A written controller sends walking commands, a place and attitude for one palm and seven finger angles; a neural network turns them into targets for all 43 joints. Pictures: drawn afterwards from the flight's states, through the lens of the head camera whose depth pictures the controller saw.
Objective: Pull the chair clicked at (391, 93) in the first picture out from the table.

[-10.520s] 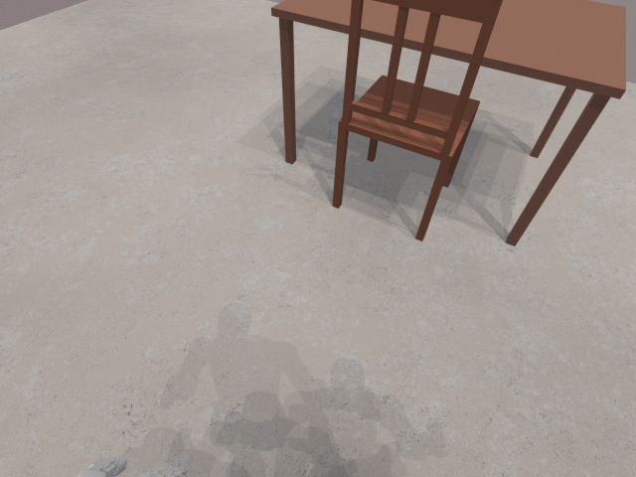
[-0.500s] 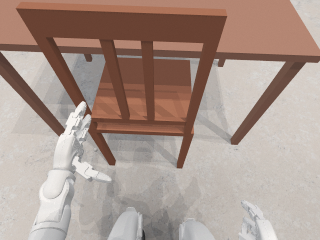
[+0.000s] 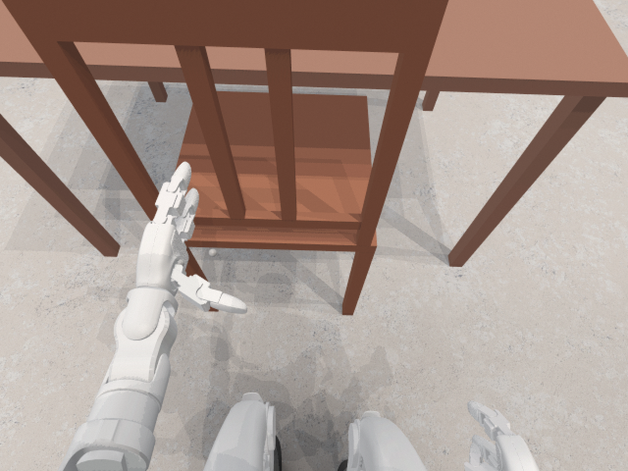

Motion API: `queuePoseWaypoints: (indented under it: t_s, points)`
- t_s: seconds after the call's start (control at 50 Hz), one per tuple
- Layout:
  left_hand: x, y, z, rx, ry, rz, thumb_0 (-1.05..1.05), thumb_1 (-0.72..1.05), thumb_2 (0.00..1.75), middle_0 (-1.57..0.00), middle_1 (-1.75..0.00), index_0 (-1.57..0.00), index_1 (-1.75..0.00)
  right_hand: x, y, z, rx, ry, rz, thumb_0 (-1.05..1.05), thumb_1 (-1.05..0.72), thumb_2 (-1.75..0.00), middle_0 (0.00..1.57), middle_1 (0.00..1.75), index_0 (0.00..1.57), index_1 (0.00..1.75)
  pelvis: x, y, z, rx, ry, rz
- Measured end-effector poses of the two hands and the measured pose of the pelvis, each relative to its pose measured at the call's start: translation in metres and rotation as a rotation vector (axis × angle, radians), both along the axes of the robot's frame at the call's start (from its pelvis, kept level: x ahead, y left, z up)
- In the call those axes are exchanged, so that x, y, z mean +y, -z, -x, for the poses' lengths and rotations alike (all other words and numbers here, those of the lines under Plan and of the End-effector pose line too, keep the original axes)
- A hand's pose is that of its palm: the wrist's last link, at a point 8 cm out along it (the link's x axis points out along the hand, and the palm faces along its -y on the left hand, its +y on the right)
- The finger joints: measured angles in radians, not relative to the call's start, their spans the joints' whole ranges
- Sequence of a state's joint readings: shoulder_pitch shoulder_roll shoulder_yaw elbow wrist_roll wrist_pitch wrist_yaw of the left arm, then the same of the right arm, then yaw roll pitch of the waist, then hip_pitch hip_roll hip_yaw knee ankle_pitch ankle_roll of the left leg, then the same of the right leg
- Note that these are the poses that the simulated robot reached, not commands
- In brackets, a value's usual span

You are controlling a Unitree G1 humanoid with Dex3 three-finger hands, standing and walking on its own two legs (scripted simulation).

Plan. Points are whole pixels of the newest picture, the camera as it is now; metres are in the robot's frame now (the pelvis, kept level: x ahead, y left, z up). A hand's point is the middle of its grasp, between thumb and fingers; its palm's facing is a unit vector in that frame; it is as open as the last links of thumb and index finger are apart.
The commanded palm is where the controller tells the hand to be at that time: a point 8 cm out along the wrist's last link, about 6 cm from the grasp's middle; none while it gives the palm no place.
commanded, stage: aim the fingers beside a spindle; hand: left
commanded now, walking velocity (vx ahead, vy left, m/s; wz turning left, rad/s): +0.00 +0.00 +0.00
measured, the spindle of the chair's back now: (219, 150) +0.53 +0.14 +0.04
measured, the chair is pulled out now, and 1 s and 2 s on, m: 0.00 0.00 0.00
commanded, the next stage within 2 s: push the fingers through the gap in 0.66 s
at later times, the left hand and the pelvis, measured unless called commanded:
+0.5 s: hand (223, 252) +0.38 +0.12 +0.02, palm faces -0.05 -1.00 -0.05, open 16.9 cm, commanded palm +0.35 +0.18 +0.02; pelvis +0.00 +0.00 +0.00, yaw +0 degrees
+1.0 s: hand (219, 241) +0.40 +0.13 +0.02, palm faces -0.05 -1.00 -0.05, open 16.9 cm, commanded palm +0.38 +0.18 +0.02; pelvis +0.00 +0.00 -0.01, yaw +0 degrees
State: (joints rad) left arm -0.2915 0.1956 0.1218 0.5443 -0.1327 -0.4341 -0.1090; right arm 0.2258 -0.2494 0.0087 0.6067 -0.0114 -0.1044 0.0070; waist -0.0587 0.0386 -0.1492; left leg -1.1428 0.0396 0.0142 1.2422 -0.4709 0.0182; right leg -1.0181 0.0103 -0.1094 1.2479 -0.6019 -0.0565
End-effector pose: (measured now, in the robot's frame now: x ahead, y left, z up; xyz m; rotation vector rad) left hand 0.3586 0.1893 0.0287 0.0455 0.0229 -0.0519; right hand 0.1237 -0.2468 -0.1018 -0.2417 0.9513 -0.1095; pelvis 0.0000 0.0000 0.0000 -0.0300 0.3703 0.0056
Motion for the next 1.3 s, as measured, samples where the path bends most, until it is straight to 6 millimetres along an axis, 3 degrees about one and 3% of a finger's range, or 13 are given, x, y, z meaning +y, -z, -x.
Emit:
queuePoseWaypoints:
  t_s: [0.14, 0.3, 0.68, 0.84, 1.08, 1.3]
  points:
    - [-0.007, 0.002, -0.015, -0.006, 0.004, 0.003, -0.01, -0.5, 0.3, -0.06, -0.08, -0.06, -0.08, -0.001, 0.008, 0.014, 0.054, 0.022, -0.007, 0.01, -0.9, -0.9, 0.2, 0.3, 0.21, 0.3, 0.001, 0.003, -0.001, 0.021, 0.006, -0.001]
    - [-0.008, 0.007, -0.011, 0.01, -0.007, -0.005, -0.01, -0.5, 0.3, -0.06, -0.08, -0.07, -0.08, -0.001, 0.01, 0.022, 0.092, 0.039, -0.019, 0.01, -0.9, -0.9, 0.2, 0.3, 0.21, 0.3, 0.002, 0.002, -0.003, 0.024, 0.013, -0.007]
    - [-0.009, 0.002, 0.003, -0.013, -0.013, -0.007, -0.01, -0.5, 0.3, -0.06, -0.08, -0.07, -0.08, -0.002, 0.004, -0.006, 0.021, 0.007, -0.02, 0.01, -0.9, -0.9, 0.2, 0.3, 0.21, 0.3, -0.002, 0.001, -0.003, 0.01, 0.006, -0.009]
    - [-0.006, 0.005, 0.005, -0.009, -0.006, -0.009, -0.01, -0.5, 0.3, -0.06, -0.08, -0.06, -0.08, -0.002, 0.005, -0.007, 0.019, -0.004, -0.015, 0.01, -0.9, -0.9, 0.2, 0.3, 0.21, 0.3, -0.003, 0.003, -0.001, 0.008, 0.0, -0.003]
    - [-0.005, 0.002, -0.029, -0.018, -0.008, -0.004, -0.01, -0.5, 0.3, -0.06, -0.08, -0.07, -0.08, -0.004, 0.013, 0.018, 0.076, 0.033, -0.005, 0.01, -0.9, -0.9, 0.2, 0.3, 0.21, 0.3, 0.0, 0.007, 0.001, 0.029, 0.007, 0.002]
    - [-0.004, 0.003, -0.046, -0.015, -0.02, 0.0, -0.01, -0.5, 0.3, -0.06, -0.08, -0.07, -0.08, -0.004, 0.015, 0.048, 0.16, 0.068, -0.005, 0.01, -0.9, -0.9, 0.2, 0.3, 0.21, 0.3, 0.004, 0.006, 0.0, 0.043, 0.014, 0.003]
